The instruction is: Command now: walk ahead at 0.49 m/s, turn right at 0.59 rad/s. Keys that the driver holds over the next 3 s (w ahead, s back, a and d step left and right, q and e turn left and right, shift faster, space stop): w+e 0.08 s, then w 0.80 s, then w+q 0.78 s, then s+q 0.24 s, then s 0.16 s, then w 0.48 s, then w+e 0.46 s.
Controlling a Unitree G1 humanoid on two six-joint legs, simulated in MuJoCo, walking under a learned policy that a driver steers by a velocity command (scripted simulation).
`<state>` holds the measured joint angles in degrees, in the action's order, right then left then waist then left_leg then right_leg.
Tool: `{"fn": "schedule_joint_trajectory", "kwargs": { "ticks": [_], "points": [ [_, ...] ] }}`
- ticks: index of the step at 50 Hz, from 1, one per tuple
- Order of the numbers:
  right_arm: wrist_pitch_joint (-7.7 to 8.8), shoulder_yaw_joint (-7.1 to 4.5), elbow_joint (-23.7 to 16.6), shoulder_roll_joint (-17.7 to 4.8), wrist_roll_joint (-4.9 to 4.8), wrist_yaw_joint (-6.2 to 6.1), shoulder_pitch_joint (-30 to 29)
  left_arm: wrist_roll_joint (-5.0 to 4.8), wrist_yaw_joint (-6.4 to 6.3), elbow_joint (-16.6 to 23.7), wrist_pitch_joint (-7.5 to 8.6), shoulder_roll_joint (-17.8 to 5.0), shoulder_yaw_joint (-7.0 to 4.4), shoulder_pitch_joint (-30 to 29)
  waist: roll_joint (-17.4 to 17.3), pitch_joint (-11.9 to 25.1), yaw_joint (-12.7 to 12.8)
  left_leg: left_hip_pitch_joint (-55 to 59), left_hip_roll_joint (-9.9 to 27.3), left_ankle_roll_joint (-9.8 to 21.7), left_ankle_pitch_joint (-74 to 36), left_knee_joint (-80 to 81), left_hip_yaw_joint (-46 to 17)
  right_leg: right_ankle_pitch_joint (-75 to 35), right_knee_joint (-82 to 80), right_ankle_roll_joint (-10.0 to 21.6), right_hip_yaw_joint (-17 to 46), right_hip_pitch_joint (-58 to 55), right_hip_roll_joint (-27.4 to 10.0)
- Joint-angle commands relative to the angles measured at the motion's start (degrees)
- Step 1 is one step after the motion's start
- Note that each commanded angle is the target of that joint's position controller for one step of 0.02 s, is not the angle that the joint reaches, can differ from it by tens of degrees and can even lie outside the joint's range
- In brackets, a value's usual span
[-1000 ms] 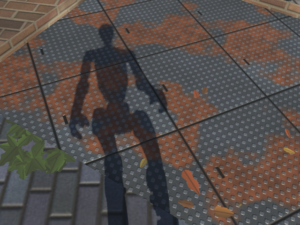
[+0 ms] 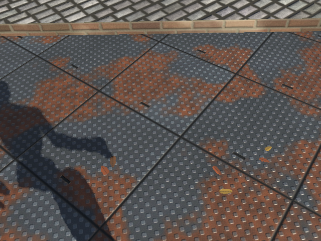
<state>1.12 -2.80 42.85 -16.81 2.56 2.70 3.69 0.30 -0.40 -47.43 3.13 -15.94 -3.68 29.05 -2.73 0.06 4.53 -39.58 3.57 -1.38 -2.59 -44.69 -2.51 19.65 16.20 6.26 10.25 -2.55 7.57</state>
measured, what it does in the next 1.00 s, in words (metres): goes down: left foot 0.11 m lower, then right foot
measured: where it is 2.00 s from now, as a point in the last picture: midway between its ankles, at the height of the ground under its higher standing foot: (173, 139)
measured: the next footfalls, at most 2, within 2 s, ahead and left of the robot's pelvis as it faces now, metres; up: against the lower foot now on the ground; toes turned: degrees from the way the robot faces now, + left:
left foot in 0.20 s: +0.32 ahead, +0.15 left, -0.11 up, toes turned -7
right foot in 0.70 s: +0.57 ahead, -0.05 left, -0.11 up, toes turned -11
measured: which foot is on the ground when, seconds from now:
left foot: up 0.00-0.18, down 0.20-0.70, up 0.72-1.00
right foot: down 0.00-0.18, up 0.20-0.68, down 0.70-1.00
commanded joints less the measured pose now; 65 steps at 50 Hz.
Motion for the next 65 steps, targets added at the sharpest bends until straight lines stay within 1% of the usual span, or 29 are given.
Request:
{"fn": "schedule_joint_trajectory", "kwargs": {
  "ticks": [1,5,7,10,11,12,13,14,15,17,18,24,30,32,34,35,36,37,38,40,44,50,56,60,61,62,63,64,65],
  "points": [
    [2.04,-0.93,-7.23,-4.75,0.13,0.42,-11.64,0.31,-0.95,1.72,1.12,-9.59,-2.46,0.39,5.19,-5.54,0.93,-3.16,-0.47,0.43,-10.97,10.45,-0.87,-22.24,1.95,6.29,10.10,1.63,-13.64],
    [2.43,-0.37,-6.29,-3.28,-0.99,-0.08,-9.02,0.34,-1.39,1.68,1.55,-8.53,-2.06,-2.02,5.59,-5.97,1.08,13.82,-0.81,1.53,-17.07,19.40,-1.59,-16.32,6.83,3.16,10.82,9.34,-10.85],
    [3.12,-0.87,-4.64,-4.42,-1.41,-1.15,-5.34,2.06,-2.34,0.41,1.31,-8.63,-1.91,-0.96,5.18,-5.60,0.71,15.53,1.41,1.72,-18.77,25.46,-2.89,-18.48,15.13,2.19,11.28,2.80,-9.32],
    [4.33,-2.83,3.51,-8.39,0.09,-3.05,18.88,0.40,-1.77,-1.73,0.32,-8.70,-1.73,0.45,-1.15,4.33,-9.18,41.71,1.21,2.12,-17.79,26.86,1.75,-22.59,51.58,1.05,5.71,8.57,-4.64],
    [4.91,-2.79,4.74,-10.79,1.79,-2.36,24.99,-0.65,-1.44,-2.87,0.34,-2.60,-0.83,4.90,-11.04,9.72,-7.64,60.22,9.60,4.33,-37.74,8.39,-3.75,24.21,76.40,-0.37,1.98,28.25,1.39],
    [4.55,-2.78,4.52,-10.88,0.80,-1.02,29.64,-2.49,-2.62,-2.84,0.60,-1.55,-0.22,12.65,-15.30,20.21,-5.13,72.86,20.22,7.70,-53.95,-0.92,-18.29,27.95,89.53,-1.71,1.20,41.21,0.92],
    [3.78,-4.07,3.68,-13.30,-1.34,-0.69,27.34,-2.10,-3.05,-2.21,0.35,-5.30,-0.11,11.46,-15.18,25.13,-6.76,70.24,24.76,14.73,-21.65,12.38,-33.81,17.99,92.34,-2.45,-1.50,47.70,-0.58],
    [3.34,-3.07,1.53,-8.47,-1.11,-1.60,19.16,0.27,-2.57,-1.85,-0.56,-7.13,-0.18,2.28,-3.68,13.72,-6.20,56.13,20.56,14.84,3.42,22.67,-31.08,9.43,85.91,-3.32,-4.95,49.74,-4.22],
    [3.12,-1.90,1.23,-5.65,-0.82,-2.35,14.28,1.80,-1.26,-0.69,-0.67,-8.06,-0.34,-4.72,1.69,5.54,-5.98,43.43,18.27,14.81,7.46,26.33,-27.33,4.48,80.17,-3.31,-5.07,47.56,-5.43],
    [4.21,-1.34,3.76,-5.40,-0.84,-2.61,16.78,3.49,0.73,0.33,-1.83,-5.44,0.33,-9.19,1.12,-0.52,-4.91,29.20,16.12,15.55,-0.85,27.12,-22.33,3.62,70.71,-2.39,-2.16,41.97,-8.45],
    [5.09,-0.90,5.90,-4.23,-1.42,-2.19,16.68,3.16,1.21,0.38,-2.00,-4.41,0.36,-11.02,-0.74,-3.20,-3.24,25.41,12.86,13.07,-3.27,28.90,-17.52,-0.61,62.79,-2.08,-1.76,40.53,-8.95],
    [5.19,0.16,9.73,-1.05,-2.86,-1.81,19.27,1.65,3.16,2.67,-0.68,1.18,3.34,-22.89,-3.78,-1.80,-3.79,26.51,4.25,10.41,-18.97,33.50,-1.49,-19.54,28.33,-3.79,-12.31,30.95,-9.32],
    [3.68,0.00,14.15,-2.93,-1.95,-2.71,28.52,1.39,2.52,5.22,-0.34,-0.66,3.60,-34.11,-1.01,-4.39,-7.58,42.48,8.25,9.97,-20.86,31.83,-3.18,-16.74,17.56,-1.70,-14.01,34.31,-8.07],
    [3.19,-0.07,14.75,-3.51,-1.35,-3.06,27.91,1.58,2.09,4.18,0.07,-1.02,3.31,-31.44,-1.18,-2.92,-5.90,44.95,8.42,9.90,-30.26,26.21,-2.18,-11.37,14.67,-0.26,-14.88,28.98,-5.96],
    [2.90,0.03,14.70,-3.76,-1.73,-2.92,26.35,2.28,1.19,-0.39,0.97,-3.40,2.00,-17.36,-0.05,3.94,0.23,39.61,6.29,8.58,-33.82,10.64,0.47,-12.96,10.24,2.99,-13.86,9.31,-5.36],
    [3.16,0.58,12.32,-2.35,-2.23,-2.73,24.73,3.58,0.42,-2.50,1.36,-7.97,0.59,-6.67,4.42,10.83,4.18,27.32,3.90,7.59,-16.36,-4.78,2.48,-11.56,10.45,6.68,-1.42,-6.57,-16.78],
    [2.94,1.66,11.60,3.22,-3.37,-2.56,31.09,3.42,0.20,-3.12,0.52,-12.05,-0.77,-4.43,15.67,17.40,1.38,7.72,-6.35,5.61,31.65,-26.06,6.72,-11.87,6.47,15.73,23.93,-19.84,-33.30],
    [2.45,-0.42,12.19,-4.30,-1.37,-3.05,26.27,0.59,0.56,-3.56,-0.33,-8.66,-0.49,-5.37,5.47,12.46,2.23,1.32,-5.06,6.30,33.17,-29.77,0.95,-5.70,3.04,14.97,25.89,-14.98,-30.68],
    [2.74,-0.50,10.26,-3.16,-1.32,-2.82,21.45,0.11,0.66,-3.28,-0.31,-6.51,0.11,-11.23,6.28,3.30,-0.31,-0.87,-2.43,6.50,28.18,-27.89,0.04,-5.77,0.31,12.94,17.60,-6.79,-28.05],
    [2.44,-0.40,10.28,-1.02,-0.95,-2.38,19.07,0.58,0.71,-3.43,0.66,-2.88,0.77,-15.94,5.48,-3.39,-4.07,4.69,0.54,5.47,23.20,-20.56,-0.05,-13.14,-3.97,8.53,8.17,6.20,-22.53],
    [0.68,-0.35,10.38,0.91,-0.18,-1.14,17.77,0.13,0.53,-6.37,2.39,-3.41,0.50,-12.94,5.78,-2.83,-6.82,9.03,1.30,3.20,18.38,-14.93,1.89,-21.23,-7.75,7.69,0.43,11.58,-19.39],
    [0.71,0.08,6.45,1.67,-1.34,-0.48,4.17,0.51,0.27,-8.77,3.03,-3.45,0.53,-7.97,5.87,-5.57,-4.18,4.41,1.03,2.82,4.41,-1.44,1.95,-22.00,-10.74,4.72,-9.10,9.45,-17.92],
    [0.98,0.56,2.94,1.06,-0.84,-0.02,-4.15,1.16,-0.57,-10.98,2.90,-4.33,0.60,-3.25,5.88,-6.78,-1.95,5.16,-0.73,6.01,5.65,8.39,6.22,-30.31,-7.12,3.20,-14.12,0.08,-21.03],
    [1.47,-0.75,4.96,-1.14,-0.39,-0.39,5.27,1.48,-1.18,-10.96,1.81,-6.68,0.01,-4.35,7.53,-0.33,-6.66,18.33,-7.33,10.68,15.80,12.82,10.83,-59.24,13.19,1.21,-18.55,-4.30,-21.31],
    [1.91,-1.80,7.91,-3.07,0.06,-0.77,14.45,1.28,-1.27,-10.39,1.45,-6.73,0.13,-4.51,6.16,4.69,-10.42,30.62,-7.92,12.75,13.95,16.29,9.12,-55.05,25.64,-0.24,-20.53,1.10,-20.05],
    [2.04,-3.72,9.06,-9.06,0.82,-1.62,22.89,0.28,-0.87,-7.59,1.70,-4.25,0.96,-4.25,-1.02,11.64,-13.24,47.59,4.57,18.11,19.97,18.19,-8.81,-36.57,45.15,-2.57,-22.08,17.67,-17.06],
    [1.31,-4.73,8.55,-12.43,-0.79,-1.78,22.17,-0.28,0.17,-4.91,2.43,-2.20,0.95,-4.13,-13.00,17.20,-10.67,58.94,17.75,25.99,16.48,27.44,-39.94,9.45,63.94,-5.03,-17.07,37.21,-3.93],
    [0.71,-4.48,8.65,-11.45,-2.09,-1.78,19.48,0.79,0.36,-3.66,2.84,-6.13,0.13,-10.20,-2.88,12.33,-10.60,56.08,15.31,24.09,13.80,27.84,-34.13,6.17,65.12,-3.85,-8.06,43.42,-8.08],
    [0.66,-3.91,8.30,-8.93,-2.13,-2.10,16.00,0.21,0.62,-2.48,3.57,-4.82,0.41,-13.08,-0.08,5.52,-9.28,48.40,13.95,22.59,9.22,28.35,-26.54,1.28,61.98,-3.68,-8.03,44.06,-10.62]
  ]
}}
